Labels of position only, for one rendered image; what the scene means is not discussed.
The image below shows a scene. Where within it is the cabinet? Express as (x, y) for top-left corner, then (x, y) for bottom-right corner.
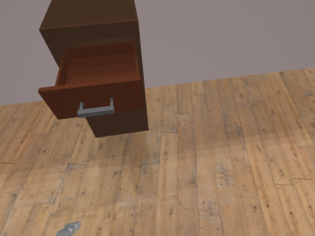
(39, 0), (149, 138)

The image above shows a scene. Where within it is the handle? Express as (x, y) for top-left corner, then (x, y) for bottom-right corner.
(77, 98), (115, 118)

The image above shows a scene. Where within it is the left robot hand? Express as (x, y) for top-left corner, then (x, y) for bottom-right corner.
(55, 221), (82, 236)

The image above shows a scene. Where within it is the drawer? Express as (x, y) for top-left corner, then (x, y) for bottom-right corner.
(38, 41), (145, 120)

